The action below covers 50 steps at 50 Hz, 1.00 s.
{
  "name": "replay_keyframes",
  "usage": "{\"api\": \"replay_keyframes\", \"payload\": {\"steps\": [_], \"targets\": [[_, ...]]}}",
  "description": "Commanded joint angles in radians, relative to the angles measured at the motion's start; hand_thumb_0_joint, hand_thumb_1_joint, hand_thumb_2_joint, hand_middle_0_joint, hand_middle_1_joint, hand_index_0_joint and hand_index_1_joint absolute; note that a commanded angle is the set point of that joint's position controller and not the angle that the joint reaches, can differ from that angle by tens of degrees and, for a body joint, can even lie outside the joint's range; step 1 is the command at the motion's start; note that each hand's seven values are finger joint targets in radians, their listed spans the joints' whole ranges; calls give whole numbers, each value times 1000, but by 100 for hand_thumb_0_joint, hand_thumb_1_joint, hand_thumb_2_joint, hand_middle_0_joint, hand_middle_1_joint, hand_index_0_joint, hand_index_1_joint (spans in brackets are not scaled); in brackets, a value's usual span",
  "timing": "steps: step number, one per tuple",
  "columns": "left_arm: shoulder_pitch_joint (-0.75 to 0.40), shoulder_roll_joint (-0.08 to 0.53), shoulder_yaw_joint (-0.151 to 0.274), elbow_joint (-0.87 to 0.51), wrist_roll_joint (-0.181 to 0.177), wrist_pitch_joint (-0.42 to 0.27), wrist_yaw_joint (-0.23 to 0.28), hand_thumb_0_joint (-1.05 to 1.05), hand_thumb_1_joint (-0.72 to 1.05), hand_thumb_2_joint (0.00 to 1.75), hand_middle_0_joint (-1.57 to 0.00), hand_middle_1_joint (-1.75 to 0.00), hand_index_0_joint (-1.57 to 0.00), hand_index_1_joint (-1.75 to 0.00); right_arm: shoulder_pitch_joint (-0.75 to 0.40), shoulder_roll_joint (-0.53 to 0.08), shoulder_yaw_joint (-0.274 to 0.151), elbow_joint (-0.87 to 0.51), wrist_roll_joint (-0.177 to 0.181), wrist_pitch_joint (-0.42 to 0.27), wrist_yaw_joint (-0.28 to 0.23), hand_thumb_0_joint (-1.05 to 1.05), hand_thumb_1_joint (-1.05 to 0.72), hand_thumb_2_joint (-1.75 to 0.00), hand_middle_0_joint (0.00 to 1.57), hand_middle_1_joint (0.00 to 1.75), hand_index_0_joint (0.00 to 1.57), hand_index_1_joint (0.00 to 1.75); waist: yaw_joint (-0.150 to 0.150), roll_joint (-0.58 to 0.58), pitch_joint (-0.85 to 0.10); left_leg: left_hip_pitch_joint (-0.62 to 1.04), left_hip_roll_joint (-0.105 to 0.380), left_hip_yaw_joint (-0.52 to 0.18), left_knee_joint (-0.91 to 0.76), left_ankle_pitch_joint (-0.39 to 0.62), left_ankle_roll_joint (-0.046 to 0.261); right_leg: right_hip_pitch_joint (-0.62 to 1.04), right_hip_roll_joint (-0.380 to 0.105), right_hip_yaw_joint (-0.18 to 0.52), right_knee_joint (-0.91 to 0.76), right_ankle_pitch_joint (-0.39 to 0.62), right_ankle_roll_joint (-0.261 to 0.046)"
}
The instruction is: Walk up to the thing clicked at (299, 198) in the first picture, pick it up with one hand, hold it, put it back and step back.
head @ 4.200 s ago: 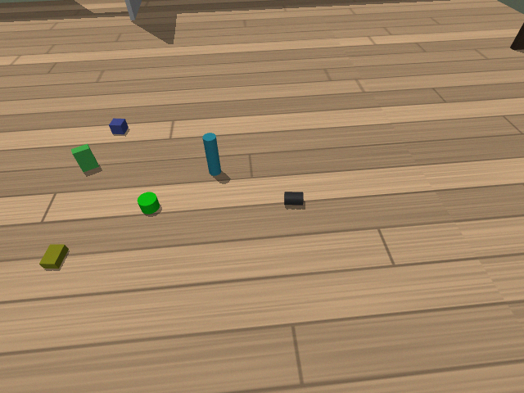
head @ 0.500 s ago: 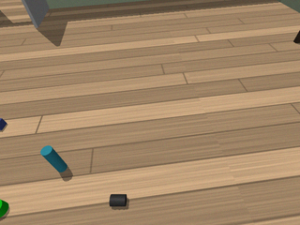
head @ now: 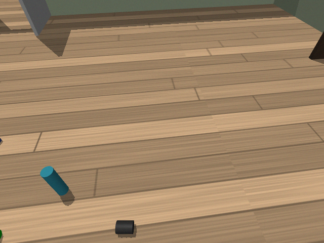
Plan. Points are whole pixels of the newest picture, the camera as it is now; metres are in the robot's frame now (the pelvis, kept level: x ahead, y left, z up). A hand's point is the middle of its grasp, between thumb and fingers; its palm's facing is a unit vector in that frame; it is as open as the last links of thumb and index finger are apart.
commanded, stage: walk up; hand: left
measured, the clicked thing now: (124, 227) +0.38 +0.24 -0.74
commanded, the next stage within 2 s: stand in 0.68 s
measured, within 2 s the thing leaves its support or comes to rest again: neither
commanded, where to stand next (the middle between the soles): +0.04 +0.01 m, yaw +0 degrees
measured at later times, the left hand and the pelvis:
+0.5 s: hand out of the picture +0.09 +0.26 -0.15, palm faces -0.02 -0.94 -0.35, open 7.4 cm; pelvis +0.01 +0.00 +0.01, yaw +0 degrees
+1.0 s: hand out of the picture +0.10 +0.25 -0.15, palm faces -0.02 -0.94 -0.34, open 7.4 cm; pelvis +0.02 +0.00 +0.01, yaw +0 degrees
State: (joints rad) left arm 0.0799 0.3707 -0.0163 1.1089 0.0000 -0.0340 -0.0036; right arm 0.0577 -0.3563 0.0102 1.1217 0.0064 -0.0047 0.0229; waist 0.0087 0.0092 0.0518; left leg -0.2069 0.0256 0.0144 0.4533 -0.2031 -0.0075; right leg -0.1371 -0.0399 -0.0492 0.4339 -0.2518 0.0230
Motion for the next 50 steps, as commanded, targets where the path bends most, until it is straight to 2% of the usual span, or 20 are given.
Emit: {"api": "replay_keyframes", "payload": {"steps": [1, 3, 6, 15, 18, 20, 25, 33, 34, 37, 40, 44, 48, 50], "targets": [[-49, 219, 50, -28, 5, -19, 15, 0, 90, 90, -20, -30, -20, -30, -63, -222, -49, -42, -2, -18, -13, 0, -90, -90, 20, 30, 20, 30, -5, -8, -87, 65, 92, -93, -97, 135, 46, 1, -97, 85, -133, 123, -41], [-72, 221, 52, -27, 7, -18, 13, 0, 90, 90, -20, -30, -20, -30, -55, -221, -49, -34, -6, -18, -13, 0, -90, -90, 20, 30, 20, 30, -12, -13, -82, 56, 88, -91, -118, 104, 41, 11, -98, 87, -144, 113, -39], [-57, 215, 54, -15, 7, -17, 12, 0, 90, 90, -20, -30, -20, -30, -63, -218, -48, -30, -5, -20, -13, 0, -90, -90, 20, 30, 20, 30, -3, 0, -99, 85, 95, -92, -120, 149, 40, 17, -96, 79, -146, 131, -37], [-59, 207, 54, -6, 12, -10, 12, 0, 90, 90, -20, -30, -20, -30, -51, -221, -52, -21, -11, -18, -17, 0, -90, -90, 20, 30, 20, 30, -10, 2, -92, 79, 93, -93, -148, 120, 37, 34, -97, 72, -162, 129, -33], [-45, 202, 55, -2, 9, -10, 12, 0, 90, 90, -20, -30, -20, -30, -44, -217, -51, -19, -8, -19, -18, 0, -90, -90, 20, 30, 20, 30, -4, 0, -98, 91, 97, -95, -146, 164, 37, 41, -95, 70, -165, 139, -31], [-55, 201, 57, -1, 10, -10, 13, 0, 90, 90, -20, -30, -20, -30, -34, -215, -52, -15, -8, -19, -20, 0, -90, -90, 20, 30, 20, 30, -11, -5, -100, 85, 96, -95, -146, 182, 35, 58, -95, 68, -166, 156, -32], [-56, 200, 56, -3, 11, -4, 14, 0, 90, 90, -20, -30, -20, -30, -29, -219, -55, -16, -12, -17, -21, 0, -90, -90, 20, 30, 20, 30, -12, 6, -77, 69, 97, -102, -173, 147, 33, 59, -94, 60, -162, 148, -29], [-47, 197, 59, -5, 13, -6, 17, 0, 90, 90, -20, -30, -20, -30, -31, -212, -58, -25, -11, -18, -23, 0, -90, -90, 20, 30, 20, 30, -11, -18, -92, 96, 92, -92, -146, 224, 37, 64, -96, 54, -166, 199, -24], [-39, 194, 60, -5, 11, -3, 18, 0, 90, 90, -20, -30, -20, -30, -45, -206, -55, -35, -12, -22, -28, 0, -90, -90, 20, 30, 20, 30, -9, -44, -84, 113, 118, -106, -146, 301, 33, 52, -110, 68, -161, 241, -23], [-37, 192, 63, -11, 6, 0, 18, 0, 90, 90, -20, -30, -20, -30, -34, -209, -54, -34, -11, -29, -30, 0, -90, -90, 20, 30, 20, 30, -9, -18, -121, 139, 122, -99, -136, 375, 28, 81, -113, 66, -149, 295, -23], [-40, 195, 64, -14, 6, 1, 18, 0, 90, 90, -20, -30, -20, -30, -34, -205, -54, -34, -10, -28, -30, 0, -90, -90, 20, 30, 20, 30, -13, -8, -129, 137, 120, -94, -138, 360, 24, 95, -113, 66, -157, 295, -21], [-43, 189, 62, -13, 9, 4, 14, 0, 90, 90, -20, -30, -20, -30, -49, -206, -51, -37, -11, -25, -31, 0, -90, -90, 20, 30, 20, 30, -12, -1, -103, 116, 116, -93, -154, 267, 20, 82, -112, 72, -178, 219, -22], [-47, 193, 63, -17, 12, 4, 13, 0, 90, 90, -20, -30, -20, -30, -39, -202, -48, -36, -12, -26, -31, 0, -90, -90, 20, 30, 20, 30, -14, -8, -114, 112, 117, -89, -157, 288, 22, 95, -115, 73, -177, 245, -26], [-37, 190, 62, -16, 10, 4, 12, 0, 90, 90, -20, -30, -20, -30, -54, -209, -49, -37, -12, -28, -31, 0, -90, -90, 20, 30, 20, 30, -6, 1, -113, 129, 118, -90, -153, 299, 19, 82, -115, 74, -179, 246, -26]]}}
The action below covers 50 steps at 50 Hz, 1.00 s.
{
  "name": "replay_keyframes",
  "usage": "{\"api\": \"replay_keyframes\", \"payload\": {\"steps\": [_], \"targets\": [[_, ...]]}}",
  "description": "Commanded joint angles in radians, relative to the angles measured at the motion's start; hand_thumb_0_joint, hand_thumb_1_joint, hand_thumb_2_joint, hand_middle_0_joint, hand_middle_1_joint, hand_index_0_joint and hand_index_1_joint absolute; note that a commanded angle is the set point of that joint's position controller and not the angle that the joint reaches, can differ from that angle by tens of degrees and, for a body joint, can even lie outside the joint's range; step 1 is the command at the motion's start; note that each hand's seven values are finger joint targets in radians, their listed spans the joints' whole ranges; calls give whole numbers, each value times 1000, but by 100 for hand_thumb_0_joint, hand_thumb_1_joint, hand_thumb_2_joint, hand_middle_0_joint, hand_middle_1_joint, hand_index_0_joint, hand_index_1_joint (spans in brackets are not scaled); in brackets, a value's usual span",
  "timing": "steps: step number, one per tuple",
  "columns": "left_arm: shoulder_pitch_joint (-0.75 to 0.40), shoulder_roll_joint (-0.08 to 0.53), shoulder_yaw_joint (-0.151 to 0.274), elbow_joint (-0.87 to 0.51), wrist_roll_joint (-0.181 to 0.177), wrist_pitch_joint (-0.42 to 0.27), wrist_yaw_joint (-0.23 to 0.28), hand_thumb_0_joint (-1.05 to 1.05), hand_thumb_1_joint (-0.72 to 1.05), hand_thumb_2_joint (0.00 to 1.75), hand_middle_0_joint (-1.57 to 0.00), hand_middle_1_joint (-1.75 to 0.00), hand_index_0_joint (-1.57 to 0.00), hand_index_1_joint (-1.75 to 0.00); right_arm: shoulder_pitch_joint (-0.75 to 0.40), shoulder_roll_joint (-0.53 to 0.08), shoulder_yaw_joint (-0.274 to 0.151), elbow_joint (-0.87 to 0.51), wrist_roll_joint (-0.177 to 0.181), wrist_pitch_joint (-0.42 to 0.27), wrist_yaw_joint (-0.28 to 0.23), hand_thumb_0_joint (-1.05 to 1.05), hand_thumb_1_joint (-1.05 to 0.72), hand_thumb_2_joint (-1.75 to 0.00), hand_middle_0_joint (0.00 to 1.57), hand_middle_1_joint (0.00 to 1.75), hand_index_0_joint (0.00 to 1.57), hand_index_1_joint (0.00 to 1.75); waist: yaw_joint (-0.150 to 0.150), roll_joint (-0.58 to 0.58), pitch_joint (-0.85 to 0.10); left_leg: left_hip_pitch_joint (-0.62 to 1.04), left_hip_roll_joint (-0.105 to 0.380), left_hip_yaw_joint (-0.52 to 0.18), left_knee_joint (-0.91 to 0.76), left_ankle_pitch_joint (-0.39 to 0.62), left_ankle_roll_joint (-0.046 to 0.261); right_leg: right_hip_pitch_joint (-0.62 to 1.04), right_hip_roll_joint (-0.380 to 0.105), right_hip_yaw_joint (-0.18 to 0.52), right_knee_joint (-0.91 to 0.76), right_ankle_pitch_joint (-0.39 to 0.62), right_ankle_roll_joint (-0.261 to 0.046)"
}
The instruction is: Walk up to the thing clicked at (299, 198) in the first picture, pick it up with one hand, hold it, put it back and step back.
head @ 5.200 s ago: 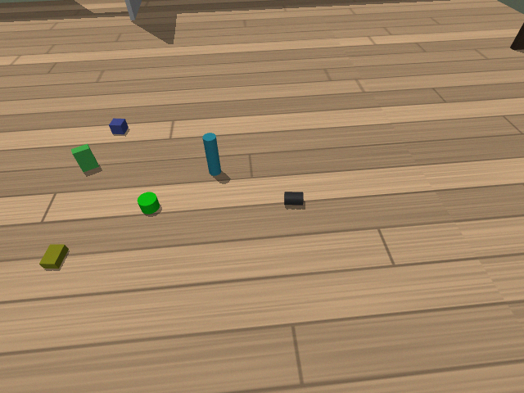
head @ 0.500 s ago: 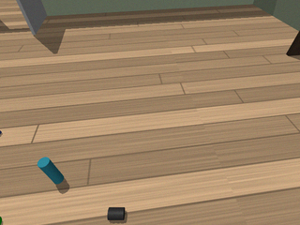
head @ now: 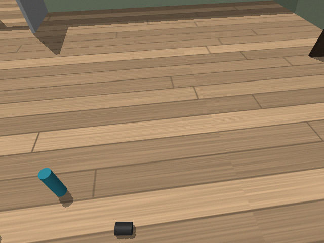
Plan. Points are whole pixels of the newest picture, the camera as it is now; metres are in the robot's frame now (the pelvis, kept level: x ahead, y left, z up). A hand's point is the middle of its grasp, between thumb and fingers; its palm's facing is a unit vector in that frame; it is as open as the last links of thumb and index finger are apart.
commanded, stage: stand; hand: left
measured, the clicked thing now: (123, 228) +0.36 +0.24 -0.75
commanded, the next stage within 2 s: none
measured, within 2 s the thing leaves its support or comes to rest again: neither
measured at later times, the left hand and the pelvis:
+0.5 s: hand out of the picture +0.06 +0.25 -0.16, palm faces -0.02 -0.94 -0.34, open 7.4 cm; pelvis -0.01 -0.01 +0.00, yaw +0 degrees
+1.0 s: hand out of the picture +0.07 +0.25 -0.16, palm faces -0.02 -0.94 -0.34, open 7.4 cm; pelvis +0.00 -0.01 +0.00, yaw +0 degrees
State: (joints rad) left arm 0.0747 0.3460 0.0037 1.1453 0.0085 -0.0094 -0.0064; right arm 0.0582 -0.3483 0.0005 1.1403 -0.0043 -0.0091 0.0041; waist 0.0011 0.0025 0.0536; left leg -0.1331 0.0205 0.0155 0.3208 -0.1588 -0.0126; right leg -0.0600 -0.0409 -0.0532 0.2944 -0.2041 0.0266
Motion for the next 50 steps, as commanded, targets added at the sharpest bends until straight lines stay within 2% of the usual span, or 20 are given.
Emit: {"api": "replay_keyframes", "payload": {"steps": [1, 3, 7, 10, 14, 20, 24, 28, 34, 38, 43, 50], "targets": [[-36, 212, 42, -53, 4, -19, 14, 0, 90, 90, -20, -30, -20, -30, -48, -214, -38, -57, -1, -23, -13, 0, -90, -90, 20, 30, 20, 30, -3, 9, -114, 45, 122, -85, -20, 248, 27, 12, -116, 79, -42, 201, -32], [-35, 216, 42, -53, 2, -20, 15, 0, 90, 90, -20, -30, -20, -30, -45, -213, -37, -55, -1, -24, -11, 0, -90, -90, 20, 30, 20, 30, -4, 3, -106, 48, 124, -91, -23, 248, 25, 8, -115, 78, -44, 193, -31], [-40, 216, 42, -55, 3, -18, 15, 0, 90, 90, -20, -30, -20, -30, -41, -214, -38, -54, -2, -20, -11, 0, -90, -90, 20, 30, 20, 30, -7, -1, -86, 28, 118, -94, -40, 171, 24, -7, -110, 78, -55, 132, -31], [-28, 217, 42, -52, 4, -18, 13, 0, 90, 90, -20, -30, -20, -30, -44, -213, -38, -56, -2, -21, -10, 0, -90, -90, 20, 30, 20, 30, -3, 0, -83, 33, 119, -97, -42, 150, 24, -17, -109, 79, -58, 106, -30], [-22, 216, 43, -52, 4, -18, 12, 0, 90, 90, -20, -30, -20, -30, -39, -214, -36, -53, -2, -22, -10, 0, -90, -90, 20, 30, 20, 30, -2, -3, -79, 35, 118, -99, -46, 130, 23, -28, -109, 84, -60, 97, -33], [-16, 216, 40, -56, 2, -21, 13, 0, 90, 90, -20, -30, -20, -30, -25, -214, -36, -52, -4, -22, -9, 0, -90, -90, 20, 30, 20, 30, -5, -3, -84, 37, 118, -99, -34, 176, 23, -21, -111, 84, -56, 129, -33], [-15, 218, 42, -56, 3, -18, 13, 0, 90, 90, -20, -30, -20, -30, -23, -213, -35, -52, -4, -20, -10, 0, -90, -90, 20, 30, 20, 30, -4, -5, -74, 26, 116, -99, -42, 127, 23, -29, -108, 81, -55, 90, -35], [1, 213, 40, -54, 5, -18, 11, 0, 90, 90, -20, -30, -20, -30, -17, -218, -35, -51, -3, -20, -9, 0, -90, -90, 20, 30, 20, 30, 1, 2, -76, 26, 115, -100, -42, 116, 25, -28, -109, 83, -58, 91, -36], [-3, 220, 42, -60, 3, -19, 13, 0, 90, 90, -20, -30, -20, -30, -12, -214, -34, -54, -4, -22, -11, 0, -90, -90, 20, 30, 20, 30, 0, -3, -91, 45, 122, -99, -29, 201, 26, -20, -112, 84, -45, 154, -36], [2, 217, 41, -63, 3, -20, 13, 0, 90, 90, -20, -30, -20, -30, -5, -214, -31, -56, -2, -23, -12, 0, -90, -90, 20, 30, 20, 30, 1, -1, -96, 48, 124, -93, -27, 217, 28, -6, -113, 83, -43, 177, -35], [-1, 216, 40, -61, 3, -18, 13, 0, 90, 90, -20, -30, -20, -30, -5, -213, -31, -58, -3, -20, -12, 0, -90, -90, 20, 30, 20, 30, -1, -8, -68, 33, 119, -96, -39, 168, 23, -27, -108, 79, -54, 117, -33], [0, 216, 41, -64, 5, -18, 12, 0, 90, 90, -20, -30, -20, -30, -5, -217, -31, -61, -2, -20, -10, 0, -90, -90, 20, 30, 20, 30, -2, -4, -66, 30, 117, -97, -42, 128, 26, -30, -110, 85, -61, 104, -34]]}}
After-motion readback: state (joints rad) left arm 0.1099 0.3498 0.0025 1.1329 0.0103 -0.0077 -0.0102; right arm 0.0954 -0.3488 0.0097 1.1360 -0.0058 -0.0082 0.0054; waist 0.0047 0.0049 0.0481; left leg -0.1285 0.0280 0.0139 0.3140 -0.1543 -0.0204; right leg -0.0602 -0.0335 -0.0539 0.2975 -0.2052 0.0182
